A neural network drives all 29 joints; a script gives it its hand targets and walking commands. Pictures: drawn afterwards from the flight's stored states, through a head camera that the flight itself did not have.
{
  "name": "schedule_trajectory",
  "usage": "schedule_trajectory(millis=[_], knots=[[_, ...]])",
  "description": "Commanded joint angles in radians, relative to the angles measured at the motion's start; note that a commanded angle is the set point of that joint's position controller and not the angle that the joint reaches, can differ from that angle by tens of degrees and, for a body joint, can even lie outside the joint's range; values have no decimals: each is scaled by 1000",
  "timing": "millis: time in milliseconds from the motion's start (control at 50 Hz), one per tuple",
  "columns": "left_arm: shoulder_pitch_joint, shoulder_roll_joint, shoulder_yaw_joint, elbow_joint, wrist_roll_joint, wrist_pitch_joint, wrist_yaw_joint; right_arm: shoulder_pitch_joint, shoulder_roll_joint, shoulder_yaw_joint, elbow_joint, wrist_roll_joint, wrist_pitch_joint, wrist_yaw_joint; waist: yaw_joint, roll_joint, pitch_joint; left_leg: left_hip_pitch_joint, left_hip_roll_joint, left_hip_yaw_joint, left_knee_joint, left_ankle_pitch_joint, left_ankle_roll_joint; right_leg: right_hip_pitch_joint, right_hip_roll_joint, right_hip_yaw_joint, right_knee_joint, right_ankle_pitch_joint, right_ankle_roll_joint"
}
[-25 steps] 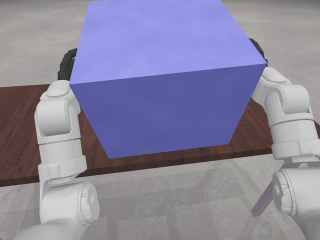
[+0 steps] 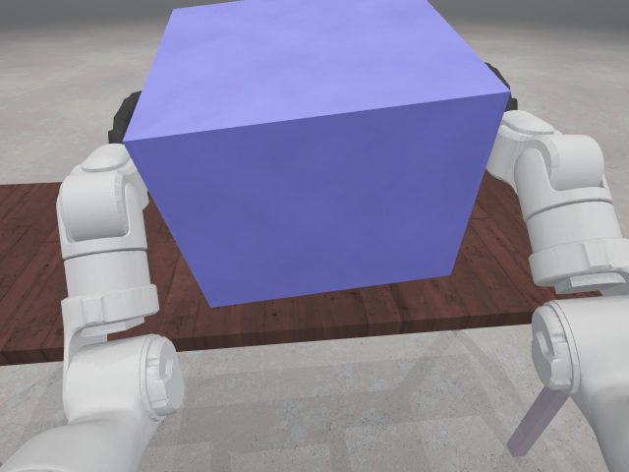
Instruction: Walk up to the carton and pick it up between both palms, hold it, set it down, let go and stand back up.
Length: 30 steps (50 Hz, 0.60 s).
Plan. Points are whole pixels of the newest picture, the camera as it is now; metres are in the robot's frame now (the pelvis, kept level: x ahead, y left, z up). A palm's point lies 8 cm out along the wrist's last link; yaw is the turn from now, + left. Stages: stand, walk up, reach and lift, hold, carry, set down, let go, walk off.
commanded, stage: hold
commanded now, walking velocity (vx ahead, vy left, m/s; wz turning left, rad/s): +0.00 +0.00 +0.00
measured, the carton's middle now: (310, 141) +0.43 +0.02 +0.28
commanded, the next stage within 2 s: none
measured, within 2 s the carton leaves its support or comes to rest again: neither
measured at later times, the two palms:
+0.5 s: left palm (141, 159) +0.36 +0.21 +0.29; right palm (498, 137) +0.36 -0.19 +0.31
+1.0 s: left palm (136, 158) +0.36 +0.21 +0.29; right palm (495, 134) +0.36 -0.19 +0.31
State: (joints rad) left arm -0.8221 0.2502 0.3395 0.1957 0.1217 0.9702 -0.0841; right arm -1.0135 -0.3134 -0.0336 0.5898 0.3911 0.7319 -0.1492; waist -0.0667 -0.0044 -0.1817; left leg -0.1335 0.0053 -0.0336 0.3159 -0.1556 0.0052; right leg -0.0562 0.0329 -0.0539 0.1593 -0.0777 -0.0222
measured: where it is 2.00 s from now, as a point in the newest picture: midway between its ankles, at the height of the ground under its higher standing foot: outside the picture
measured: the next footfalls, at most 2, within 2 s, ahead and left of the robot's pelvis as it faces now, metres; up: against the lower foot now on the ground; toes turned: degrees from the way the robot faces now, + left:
none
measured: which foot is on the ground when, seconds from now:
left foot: down 0.00-1.00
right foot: down 0.00-1.00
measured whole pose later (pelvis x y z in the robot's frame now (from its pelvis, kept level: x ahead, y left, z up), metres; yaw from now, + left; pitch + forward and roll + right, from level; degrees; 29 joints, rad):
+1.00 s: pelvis +0.01 +0.00 +0.00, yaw +0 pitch -1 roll -1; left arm -0.79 0.25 0.33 0.17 0.12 0.95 -0.10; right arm -0.98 -0.31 -0.02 0.54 0.41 0.76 -0.18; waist -0.07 0.00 -0.18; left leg -0.13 0.01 -0.03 0.31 -0.16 0.01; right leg -0.04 0.03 -0.05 0.14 -0.07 -0.02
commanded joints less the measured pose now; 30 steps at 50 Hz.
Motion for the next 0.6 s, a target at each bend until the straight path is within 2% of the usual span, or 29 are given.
schedule_trajectory(millis=[0,140,300,580], knots=[[-796,-392,-366,-182,-245,-101,-185,-686,378,154,-178,110,-18,71,-34,89,-262,-16,-15,-9,-52,108,-33,115,-6,71,10,101,-22],[-775,-375,-353,-198,-247,-118,-191,-665,378,170,-180,126,-13,69,-15,78,-298,10,-10,-24,-46,195,-38,151,-1,78,11,156,-31],[-754,-376,-350,-254,-243,-112,-174,-658,388,195,-253,145,-19,70,0,50,-309,62,-17,-20,-28,284,-35,164,7,73,4,206,-29],[-749,-380,-358,-227,-238,-93,-178,-663,388,187,-262,132,-14,56,-13,56,-282,39,-25,-9,-36,191,-25,132,-6,69,1,162,-16]])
